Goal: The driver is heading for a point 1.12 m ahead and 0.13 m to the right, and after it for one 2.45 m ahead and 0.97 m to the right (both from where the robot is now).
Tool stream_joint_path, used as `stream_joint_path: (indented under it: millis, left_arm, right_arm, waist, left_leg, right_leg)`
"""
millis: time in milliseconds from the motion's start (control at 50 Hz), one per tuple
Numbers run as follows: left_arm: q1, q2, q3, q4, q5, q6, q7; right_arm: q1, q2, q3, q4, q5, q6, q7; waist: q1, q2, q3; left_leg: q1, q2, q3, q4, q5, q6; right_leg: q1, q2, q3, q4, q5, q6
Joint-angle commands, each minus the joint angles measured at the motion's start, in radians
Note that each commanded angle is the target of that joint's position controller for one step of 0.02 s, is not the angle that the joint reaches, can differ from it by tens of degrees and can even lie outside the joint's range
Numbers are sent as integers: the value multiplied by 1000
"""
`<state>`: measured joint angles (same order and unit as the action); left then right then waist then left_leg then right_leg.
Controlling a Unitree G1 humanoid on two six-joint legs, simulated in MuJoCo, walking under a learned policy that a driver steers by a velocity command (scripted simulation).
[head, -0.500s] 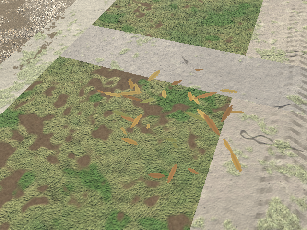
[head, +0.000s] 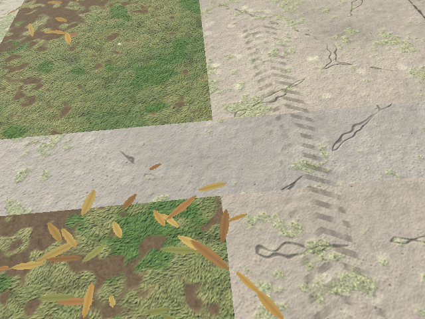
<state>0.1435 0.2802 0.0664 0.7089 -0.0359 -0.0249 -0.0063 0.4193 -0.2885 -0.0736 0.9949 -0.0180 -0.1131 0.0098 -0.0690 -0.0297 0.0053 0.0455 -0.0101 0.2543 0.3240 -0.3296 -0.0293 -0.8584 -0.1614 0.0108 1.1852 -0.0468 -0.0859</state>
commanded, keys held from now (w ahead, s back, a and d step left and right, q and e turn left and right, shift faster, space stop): e+shift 0.26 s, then shift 0.28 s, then q+shift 0.36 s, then w+q+shift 0.10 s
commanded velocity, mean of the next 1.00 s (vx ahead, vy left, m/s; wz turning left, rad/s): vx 0.25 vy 0.00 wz -0.20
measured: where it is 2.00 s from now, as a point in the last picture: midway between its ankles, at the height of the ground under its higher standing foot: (206, 186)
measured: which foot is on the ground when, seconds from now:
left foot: down 0.00-0.16, up 0.18-0.84, down 0.86-1.00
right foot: up 0.00-0.14, down 0.16-0.88, up 0.90-1.00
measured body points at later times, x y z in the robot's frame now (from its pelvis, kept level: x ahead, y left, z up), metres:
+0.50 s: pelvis +0.27 -0.04 +0.01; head +0.30 -0.09 +0.45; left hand +0.51 +0.16 -0.07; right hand +0.36 -0.36 -0.10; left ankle +0.44 +0.11 -0.64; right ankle +0.31 -0.09 -0.73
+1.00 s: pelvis +0.41 +0.01 +0.01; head +0.45 +0.03 +0.46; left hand +0.62 +0.26 -0.09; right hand +0.48 -0.29 -0.08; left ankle +0.41 +0.10 -0.73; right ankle +0.34 -0.13 -0.66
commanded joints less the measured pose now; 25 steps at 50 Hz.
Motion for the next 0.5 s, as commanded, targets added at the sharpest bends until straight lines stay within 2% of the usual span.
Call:
stream_joint_path:
  millis: [20,40,60,80,100,120,140,160,180,200,220,240,260,280,300,340,380,440,500]
  left_arm:
    - [-5,5,-11,-67,11,-4,-28]
    - [-50,6,-13,-84,18,-12,-44]
    - [-69,13,-9,-95,26,-21,-60]
    - [-49,33,1,-97,28,-26,-72]
    - [23,59,16,-86,20,-26,-77]
    - [162,110,39,-63,10,-20,-78]
    - [352,194,80,-21,8,-11,-64]
    - [411,242,102,5,0,-4,-31]
    - [272,320,97,-42,29,-4,-21]
    - [249,308,84,-120,76,-28,-38]
    - [222,260,80,-149,61,-39,-52]
    - [175,229,73,-143,32,-49,-52]
    - [115,188,59,-150,18,-54,-47]
    - [64,169,54,-167,30,-54,-36]
    - [34,154,51,-179,41,-49,-27]
    - [50,141,45,-167,40,-42,-5]
    - [110,143,41,-144,38,-31,18]
    - [115,119,25,-141,33,-2,38]
    - [91,101,13,-147,38,21,48]
  right_arm:
    - [-219,-115,-6,-138,3,-24,-20]
    - [-217,-138,-9,-149,5,-16,-28]
    - [-209,-169,-14,-161,8,-8,-36]
    - [-192,-205,-21,-170,13,1,-42]
    - [-189,-236,-29,-181,22,15,-48]
    - [-205,-259,-37,-195,33,32,-48]
    - [-230,-256,-40,-211,46,39,-39]
    - [-214,-166,-18,-209,57,28,-21]
    - [-90,15,27,-260,11,0,-4]
    - [1,-61,30,-291,24,-35,5]
    - [-157,-140,12,-328,40,-41,0]
    - [-243,-121,13,-359,36,-33,-14]
    - [-256,-113,14,-351,20,-14,-29]
    - [-220,-125,7,-340,21,11,-33]
    - [-207,-139,-2,-334,20,35,-33]
    - [-223,-105,-1,-329,5,57,-40]
    - [-254,-73,7,-340,-2,67,-50]
    - [-290,-73,6,-349,6,83,-60]
    - [-338,-75,6,-363,10,89,-59]
  waist:
    - [99,4,191]
    - [85,-17,202]
    - [80,-21,185]
    - [87,2,132]
    - [120,50,69]
    - [189,91,-9]
    - [281,88,-110]
    - [290,-38,-98]
    - [74,-398,-86]
    - [68,-276,-436]
    - [116,-86,-402]
    - [82,57,-243]
    - [42,134,-179]
    - [6,114,-160]
    - [-5,102,-140]
    - [9,96,-121]
    - [40,66,-151]
    - [63,1,-166]
    - [85,-38,-140]
  left_leg:
    - [-222,253,-18,-212,296,126]
    - [-202,246,21,-184,387,114]
    - [-175,242,45,-132,560,103]
    - [-125,246,48,-51,806,98]
    - [-72,255,47,62,1041,92]
    - [-68,267,39,247,1199,92]
    - [-151,260,11,511,1186,74]
    - [-305,135,-9,856,547,5]
    - [-677,-76,-115,1303,-341,-38]
    - [-712,-80,-394,1411,-332,-7]
    - [-725,-50,-424,1329,-231,26]
    - [-769,-18,-410,1207,-154,34]
    - [-731,21,-416,1138,-104,26]
    - [-658,54,-420,1087,-73,19]
    - [-607,77,-412,1037,-63,9]
    - [-574,88,-366,964,-29,-19]
    - [-607,69,-345,917,41,-45]
    - [-686,64,-345,846,120,-75]
    - [-739,78,-352,721,179,-82]
  right_leg:
    - [68,-31,1,-174,151,-9]
    - [107,-10,-51,-274,180,-16]
    - [181,28,-113,-358,199,-22]
    - [269,83,-172,-389,189,-27]
    - [353,138,-212,-391,131,-34]
    - [503,188,-227,-391,63,-56]
    - [766,234,-203,-449,68,-94]
    - [927,208,-79,-591,209,-128]
    - [1070,31,363,-559,671,-269]
    - [1179,-159,790,-747,390,-412]
    - [1114,-135,807,-855,155,-355]
    - [964,-95,726,-882,28,-297]
    - [829,-58,660,-876,29,-254]
    - [713,-42,577,-874,128,-235]
    - [630,-17,500,-878,209,-216]
    - [536,24,357,-838,451,-208]
    - [565,45,286,-807,579,-199]
    - [637,56,274,-790,478,-164]
    - [691,56,302,-788,297,-122]
Keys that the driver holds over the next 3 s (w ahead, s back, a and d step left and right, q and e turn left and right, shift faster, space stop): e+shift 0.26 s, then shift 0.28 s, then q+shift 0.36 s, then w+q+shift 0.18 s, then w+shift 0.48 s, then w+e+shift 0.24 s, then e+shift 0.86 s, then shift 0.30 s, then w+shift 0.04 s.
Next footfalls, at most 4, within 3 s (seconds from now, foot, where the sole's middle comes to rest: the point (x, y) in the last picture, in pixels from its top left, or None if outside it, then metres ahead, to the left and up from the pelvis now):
0.16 right None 0.35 -0.10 -0.77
0.86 left None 0.45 0.09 -0.77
1.34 right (265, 272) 0.68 -0.15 -0.77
1.80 left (175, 180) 1.13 0.15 -0.77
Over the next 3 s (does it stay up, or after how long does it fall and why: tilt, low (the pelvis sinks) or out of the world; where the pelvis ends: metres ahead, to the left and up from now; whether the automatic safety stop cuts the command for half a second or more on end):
stays up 1.37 -0.02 0.01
